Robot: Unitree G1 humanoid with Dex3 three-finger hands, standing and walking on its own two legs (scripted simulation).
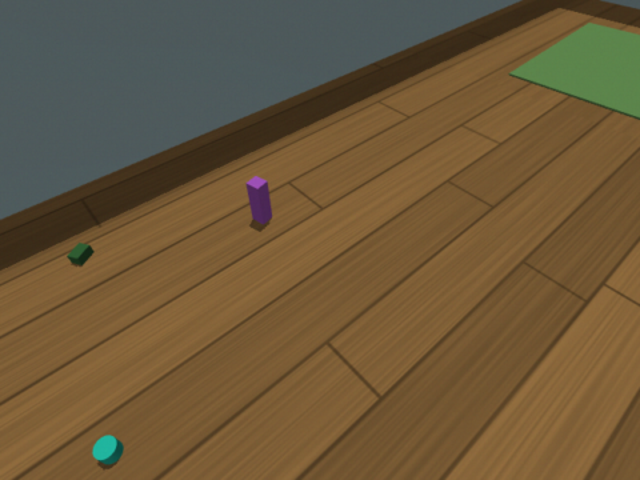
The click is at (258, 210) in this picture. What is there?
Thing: carton on end
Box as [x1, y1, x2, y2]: [246, 176, 271, 224]
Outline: 255,176 246,183 252,216 254,219 263,224 271,217 267,182
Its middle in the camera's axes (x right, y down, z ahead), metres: -0.26 -0.19 +1.72
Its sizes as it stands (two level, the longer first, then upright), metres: 0.066 0.062 0.211
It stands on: the floor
